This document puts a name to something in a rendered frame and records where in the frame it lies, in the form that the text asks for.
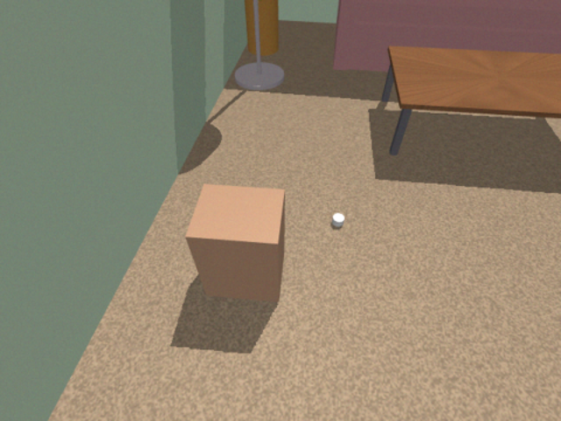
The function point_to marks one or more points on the coffee table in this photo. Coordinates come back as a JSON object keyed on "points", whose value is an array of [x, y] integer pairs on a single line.
{"points": [[473, 81]]}

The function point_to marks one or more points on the sofa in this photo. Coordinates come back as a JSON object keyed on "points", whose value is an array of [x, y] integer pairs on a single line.
{"points": [[365, 28]]}

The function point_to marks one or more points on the floor lamp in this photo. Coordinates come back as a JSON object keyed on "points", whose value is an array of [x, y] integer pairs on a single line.
{"points": [[259, 75]]}

